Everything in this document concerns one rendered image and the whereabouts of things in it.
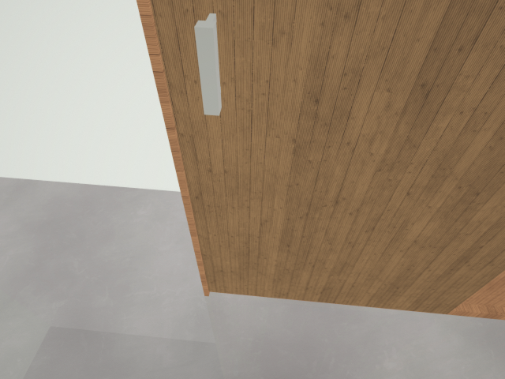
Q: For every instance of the wardrobe door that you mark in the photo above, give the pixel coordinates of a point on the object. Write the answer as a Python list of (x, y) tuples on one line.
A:
[(492, 294), (359, 155)]

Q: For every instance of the handle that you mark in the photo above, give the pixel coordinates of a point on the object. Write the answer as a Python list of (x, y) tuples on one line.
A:
[(208, 60)]

